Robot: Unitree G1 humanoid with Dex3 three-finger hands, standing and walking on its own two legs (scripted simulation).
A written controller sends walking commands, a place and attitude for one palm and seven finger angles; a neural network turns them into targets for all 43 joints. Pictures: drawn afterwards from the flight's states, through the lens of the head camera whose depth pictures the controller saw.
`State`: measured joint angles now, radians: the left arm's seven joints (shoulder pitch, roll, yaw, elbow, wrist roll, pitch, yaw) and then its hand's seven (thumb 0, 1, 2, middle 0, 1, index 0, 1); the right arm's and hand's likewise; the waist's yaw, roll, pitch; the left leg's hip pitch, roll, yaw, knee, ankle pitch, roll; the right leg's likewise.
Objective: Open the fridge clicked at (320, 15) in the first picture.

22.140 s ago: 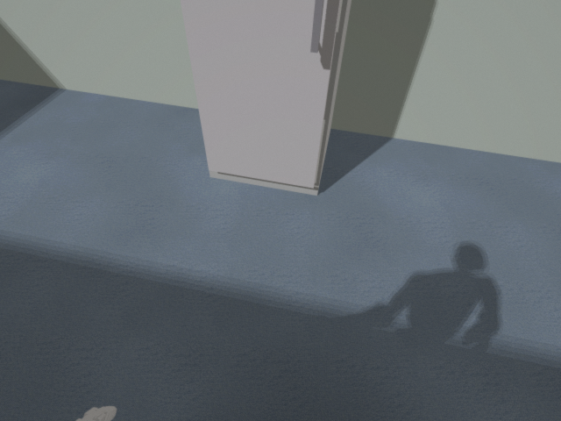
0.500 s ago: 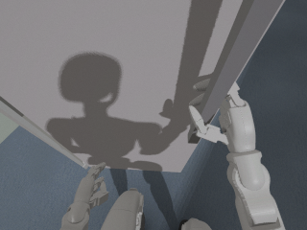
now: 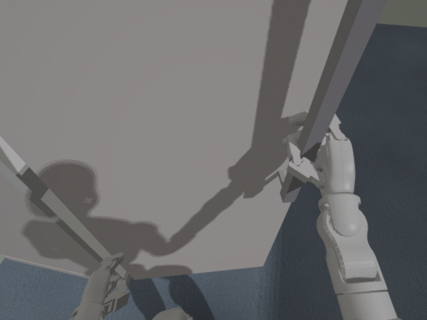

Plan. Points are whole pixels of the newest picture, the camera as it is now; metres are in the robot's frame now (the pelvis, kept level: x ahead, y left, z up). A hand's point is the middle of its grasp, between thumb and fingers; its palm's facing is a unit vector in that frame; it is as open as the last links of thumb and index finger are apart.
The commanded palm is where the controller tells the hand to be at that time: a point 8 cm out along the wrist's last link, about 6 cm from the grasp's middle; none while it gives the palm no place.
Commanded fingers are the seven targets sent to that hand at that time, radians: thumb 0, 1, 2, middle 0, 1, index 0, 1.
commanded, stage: stop walking and hold the door back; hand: right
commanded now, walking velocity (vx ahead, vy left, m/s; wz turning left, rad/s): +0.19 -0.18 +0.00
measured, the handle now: (317, 95) +0.38 -0.13 +0.25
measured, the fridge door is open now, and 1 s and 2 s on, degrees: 72 70 68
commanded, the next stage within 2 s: loosen the grip on the handle in 1.06 s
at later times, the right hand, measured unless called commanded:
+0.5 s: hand (291, 143) +0.37 -0.11 +0.15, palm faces +0.08 +0.98 -0.18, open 5.5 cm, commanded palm +0.34 -0.18 +0.14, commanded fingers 0.00 -0.90 -0.90 0.45 1.40 0.45 1.40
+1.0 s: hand (292, 149) +0.36 -0.11 +0.15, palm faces +0.01 +0.99 -0.13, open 5.7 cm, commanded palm +0.34 -0.18 +0.14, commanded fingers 0.00 -0.90 -0.90 0.45 1.40 0.45 1.40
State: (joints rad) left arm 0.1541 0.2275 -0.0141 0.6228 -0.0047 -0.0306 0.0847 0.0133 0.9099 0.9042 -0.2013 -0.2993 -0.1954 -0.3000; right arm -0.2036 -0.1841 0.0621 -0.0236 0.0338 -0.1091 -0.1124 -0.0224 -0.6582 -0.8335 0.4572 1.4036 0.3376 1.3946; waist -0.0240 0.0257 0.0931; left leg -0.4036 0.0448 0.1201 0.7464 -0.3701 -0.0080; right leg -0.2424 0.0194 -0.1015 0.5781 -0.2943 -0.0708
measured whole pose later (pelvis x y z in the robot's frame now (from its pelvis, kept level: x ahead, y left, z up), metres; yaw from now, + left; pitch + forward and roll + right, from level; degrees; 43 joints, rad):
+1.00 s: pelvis -0.05 -0.01 +0.00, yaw +2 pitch -1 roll +0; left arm 0.19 0.20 -0.02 0.66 -0.01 -0.05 0.08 0.01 0.91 0.90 -0.21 -0.30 -0.20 -0.30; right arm -0.48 -0.20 -0.08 0.43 0.05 -0.19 -0.05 -0.06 -0.67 -0.77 0.45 1.40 0.39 1.40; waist 0.03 -0.01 0.07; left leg -0.31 0.01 -0.01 0.55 -0.22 -0.02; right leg -0.27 -0.05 -0.11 0.57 -0.28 0.00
